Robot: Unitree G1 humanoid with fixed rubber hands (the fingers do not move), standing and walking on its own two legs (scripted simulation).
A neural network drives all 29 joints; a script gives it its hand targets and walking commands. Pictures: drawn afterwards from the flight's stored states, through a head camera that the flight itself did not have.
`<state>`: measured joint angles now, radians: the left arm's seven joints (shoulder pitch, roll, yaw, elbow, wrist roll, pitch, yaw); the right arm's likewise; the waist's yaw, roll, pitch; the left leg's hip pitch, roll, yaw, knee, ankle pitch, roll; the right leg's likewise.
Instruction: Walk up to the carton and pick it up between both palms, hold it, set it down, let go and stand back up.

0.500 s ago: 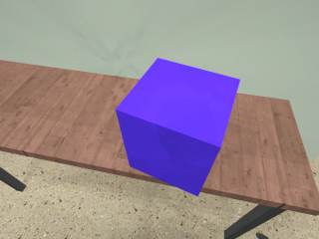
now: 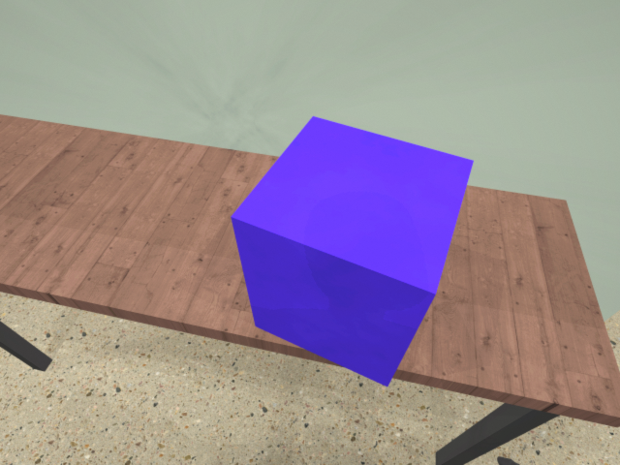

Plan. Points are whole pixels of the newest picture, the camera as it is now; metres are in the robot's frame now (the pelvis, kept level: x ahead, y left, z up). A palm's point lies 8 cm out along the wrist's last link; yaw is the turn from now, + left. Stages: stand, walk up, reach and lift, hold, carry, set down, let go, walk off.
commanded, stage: stand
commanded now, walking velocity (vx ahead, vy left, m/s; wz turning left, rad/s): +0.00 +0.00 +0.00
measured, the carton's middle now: (350, 253) +0.36 -0.05 +0.06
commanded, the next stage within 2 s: walk up in 0.08 s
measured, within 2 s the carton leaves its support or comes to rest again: neither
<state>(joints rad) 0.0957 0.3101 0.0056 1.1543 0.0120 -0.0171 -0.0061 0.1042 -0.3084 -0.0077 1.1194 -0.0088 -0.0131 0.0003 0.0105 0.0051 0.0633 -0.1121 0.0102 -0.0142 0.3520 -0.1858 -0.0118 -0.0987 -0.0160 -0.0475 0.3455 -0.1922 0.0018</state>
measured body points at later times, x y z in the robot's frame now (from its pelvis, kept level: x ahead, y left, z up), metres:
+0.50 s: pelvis +0.00 +0.04 -0.01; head +0.03 +0.02 +0.43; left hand +0.08 +0.34 -0.14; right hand +0.10 -0.28 -0.15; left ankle +0.00 +0.14 -0.75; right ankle +0.00 -0.12 -0.75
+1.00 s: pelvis -0.01 +0.07 -0.02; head +0.02 +0.05 +0.42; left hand +0.11 +0.36 -0.14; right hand +0.03 -0.23 -0.17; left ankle -0.01 +0.17 -0.73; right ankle -0.03 -0.03 -0.75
